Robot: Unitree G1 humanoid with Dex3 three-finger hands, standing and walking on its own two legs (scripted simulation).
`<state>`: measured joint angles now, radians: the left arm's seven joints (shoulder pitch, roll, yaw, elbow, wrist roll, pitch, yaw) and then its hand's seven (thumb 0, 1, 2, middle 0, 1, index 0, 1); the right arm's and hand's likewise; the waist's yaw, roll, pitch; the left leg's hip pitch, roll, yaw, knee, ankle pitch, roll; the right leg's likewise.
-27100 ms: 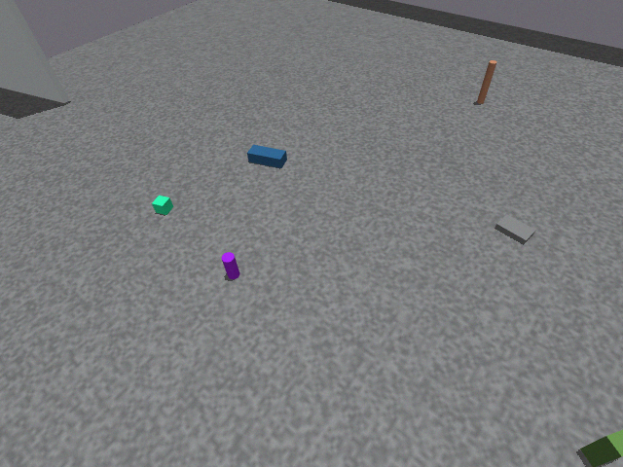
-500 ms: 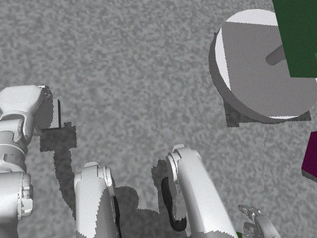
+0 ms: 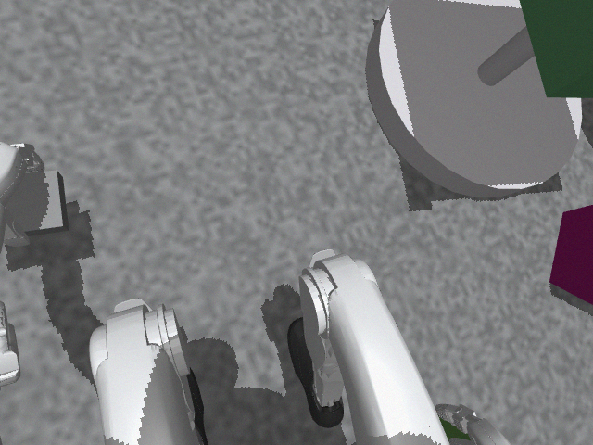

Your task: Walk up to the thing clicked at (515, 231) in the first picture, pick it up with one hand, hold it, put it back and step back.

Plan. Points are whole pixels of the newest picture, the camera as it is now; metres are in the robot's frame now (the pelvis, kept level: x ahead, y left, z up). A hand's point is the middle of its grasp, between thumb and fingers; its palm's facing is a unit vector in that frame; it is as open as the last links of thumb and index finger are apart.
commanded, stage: crouch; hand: left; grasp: from above
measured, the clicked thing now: (8, 207) +0.48 +0.31 -0.20
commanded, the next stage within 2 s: lower in 0.18 s
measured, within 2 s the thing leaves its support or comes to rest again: rests again in 1.54 s
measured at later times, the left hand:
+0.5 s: hand (17, 206) +0.48 +0.30 -0.21, palm faces -0.49 -0.05 -0.87, open 10.5 cm
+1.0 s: hand (37, 211) +0.49 +0.29 -0.26, palm faces -0.47 -0.05 -0.88, open 10.5 cm
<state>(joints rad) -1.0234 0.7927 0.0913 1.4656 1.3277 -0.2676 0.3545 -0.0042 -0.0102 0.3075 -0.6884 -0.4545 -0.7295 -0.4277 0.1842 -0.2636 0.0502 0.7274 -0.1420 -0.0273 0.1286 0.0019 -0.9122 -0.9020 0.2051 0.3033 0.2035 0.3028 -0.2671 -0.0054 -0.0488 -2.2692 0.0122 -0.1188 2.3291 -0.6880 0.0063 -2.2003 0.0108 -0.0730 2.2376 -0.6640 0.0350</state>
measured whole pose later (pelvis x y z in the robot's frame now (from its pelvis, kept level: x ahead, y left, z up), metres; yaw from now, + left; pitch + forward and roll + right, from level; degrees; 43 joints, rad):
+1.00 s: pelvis +0.00 +0.00 -0.05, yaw -5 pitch +31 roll -12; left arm -1.08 0.99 0.13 1.66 1.38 -0.30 0.50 0.00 0.00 0.28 -0.71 -0.44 -0.75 -0.41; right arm 0.13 -0.30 0.20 0.68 -0.21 -0.08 0.15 0.00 -0.90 -0.89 0.21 0.30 0.20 0.30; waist -0.35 -0.08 0.09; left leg -2.38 0.01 -0.20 2.53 -0.71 0.00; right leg -2.29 0.04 -0.14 2.38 -0.66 0.05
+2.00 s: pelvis +0.00 +0.01 -0.06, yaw -7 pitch +27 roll -15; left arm -1.09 1.10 0.11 1.75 1.36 -0.30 0.58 0.00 0.01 0.23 -0.73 -0.40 -0.77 -0.37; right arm 0.10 -0.35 0.32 0.63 -0.26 -0.18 0.20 0.00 -0.90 -0.90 0.21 0.30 0.20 0.30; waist -0.39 -0.15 0.18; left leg -2.35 0.02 -0.26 2.58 -0.73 0.00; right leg -2.25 0.06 -0.18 2.38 -0.65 0.06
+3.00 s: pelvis +0.00 +0.01 -0.05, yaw -8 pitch +27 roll -15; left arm -1.08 1.12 0.10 1.70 1.33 -0.30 0.55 0.00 -0.46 0.94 -0.09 -1.01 -0.10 -0.99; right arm 0.09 -0.36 0.34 0.60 -0.25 -0.18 0.19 0.00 -0.90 -0.90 0.21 0.30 0.20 0.30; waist -0.39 -0.16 0.20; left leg -2.35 0.02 -0.27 2.57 -0.72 0.00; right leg -2.24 0.06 -0.19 2.36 -0.63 0.06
